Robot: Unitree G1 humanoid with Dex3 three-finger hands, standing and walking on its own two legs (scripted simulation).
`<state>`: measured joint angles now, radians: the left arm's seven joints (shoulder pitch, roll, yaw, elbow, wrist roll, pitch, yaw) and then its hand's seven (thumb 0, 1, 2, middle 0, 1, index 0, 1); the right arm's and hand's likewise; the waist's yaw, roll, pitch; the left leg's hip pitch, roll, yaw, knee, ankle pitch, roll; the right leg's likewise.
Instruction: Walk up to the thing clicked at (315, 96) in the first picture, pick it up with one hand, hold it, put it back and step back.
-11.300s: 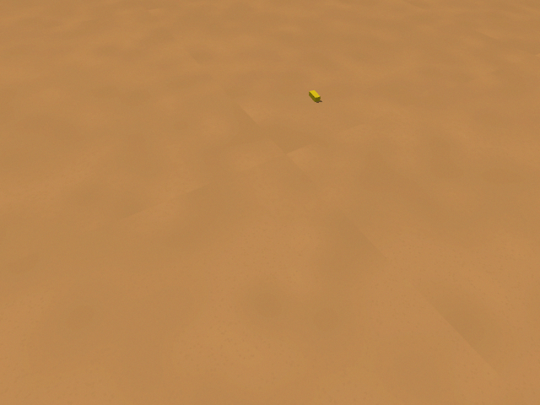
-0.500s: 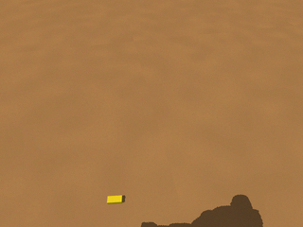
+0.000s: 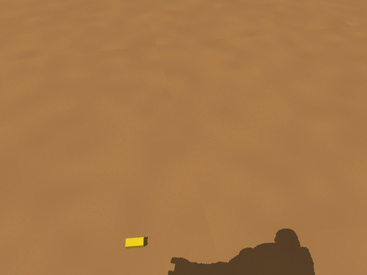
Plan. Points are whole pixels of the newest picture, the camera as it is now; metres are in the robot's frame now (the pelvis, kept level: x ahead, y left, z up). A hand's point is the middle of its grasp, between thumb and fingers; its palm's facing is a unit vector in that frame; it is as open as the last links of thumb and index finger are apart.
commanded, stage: stand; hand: left
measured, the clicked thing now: (135, 242) +0.40 +0.26 -0.77
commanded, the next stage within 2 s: walk up in 1.82 s
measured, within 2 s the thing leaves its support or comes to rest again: neither
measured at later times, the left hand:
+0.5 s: hand out of the picture +0.08 +0.25 -0.15, palm faces -0.01 -0.94 -0.35, open 7.4 cm
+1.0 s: hand out of the picture +0.07 +0.25 -0.15, palm faces -0.02 -0.94 -0.35, open 7.4 cm
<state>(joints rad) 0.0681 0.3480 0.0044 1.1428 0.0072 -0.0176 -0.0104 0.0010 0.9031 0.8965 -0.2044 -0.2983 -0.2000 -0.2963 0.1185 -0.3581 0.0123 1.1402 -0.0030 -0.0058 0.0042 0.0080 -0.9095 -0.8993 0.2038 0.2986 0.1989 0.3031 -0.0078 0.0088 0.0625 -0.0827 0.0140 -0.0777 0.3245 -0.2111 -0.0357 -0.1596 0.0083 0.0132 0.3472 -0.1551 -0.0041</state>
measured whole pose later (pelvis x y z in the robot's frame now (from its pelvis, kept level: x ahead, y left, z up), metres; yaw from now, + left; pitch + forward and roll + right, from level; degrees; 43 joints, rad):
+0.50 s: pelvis +0.00 +0.00 +0.00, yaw +0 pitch -3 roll +0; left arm 0.09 0.35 0.01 1.15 0.01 -0.02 -0.01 0.00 0.90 0.90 -0.20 -0.30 -0.20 -0.30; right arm 0.12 -0.36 0.01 1.12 0.00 0.00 0.00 0.01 -0.91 -0.90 0.20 0.30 0.20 0.30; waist 0.00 0.01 0.05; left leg -0.07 0.02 -0.08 0.32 -0.21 -0.04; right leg -0.14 0.01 0.01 0.34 -0.15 -0.01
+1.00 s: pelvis +0.00 +0.00 +0.00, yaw +0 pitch -3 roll +0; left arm 0.11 0.35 0.01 1.14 0.01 -0.01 -0.01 0.00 0.90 0.90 -0.20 -0.30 -0.20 -0.30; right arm 0.14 -0.36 0.01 1.12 -0.01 0.00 0.00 0.01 -0.91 -0.90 0.20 0.30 0.20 0.30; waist 0.00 0.01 0.06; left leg -0.07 0.02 -0.07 0.32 -0.21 -0.04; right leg -0.15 0.01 0.02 0.35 -0.15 -0.01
